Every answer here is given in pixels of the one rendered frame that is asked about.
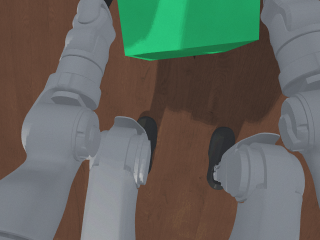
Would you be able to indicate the robot right foot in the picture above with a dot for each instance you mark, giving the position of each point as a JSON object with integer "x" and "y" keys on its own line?
{"x": 221, "y": 140}

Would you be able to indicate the carton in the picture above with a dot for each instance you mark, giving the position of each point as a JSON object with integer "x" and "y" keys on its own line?
{"x": 165, "y": 29}

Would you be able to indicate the robot foot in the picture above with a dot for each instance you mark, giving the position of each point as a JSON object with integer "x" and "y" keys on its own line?
{"x": 221, "y": 140}
{"x": 151, "y": 130}

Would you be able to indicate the robot right upper arm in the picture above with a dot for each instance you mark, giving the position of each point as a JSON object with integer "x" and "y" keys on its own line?
{"x": 299, "y": 127}

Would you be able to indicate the left robot forearm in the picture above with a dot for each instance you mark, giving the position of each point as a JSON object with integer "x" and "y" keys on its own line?
{"x": 81, "y": 67}

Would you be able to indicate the right robot forearm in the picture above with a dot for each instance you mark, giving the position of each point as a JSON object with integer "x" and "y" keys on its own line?
{"x": 294, "y": 33}

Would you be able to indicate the robot left foot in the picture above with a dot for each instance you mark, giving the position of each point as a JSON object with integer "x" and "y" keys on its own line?
{"x": 151, "y": 130}

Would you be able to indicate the robot left upper arm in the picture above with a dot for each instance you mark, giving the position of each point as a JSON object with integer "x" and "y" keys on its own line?
{"x": 57, "y": 138}

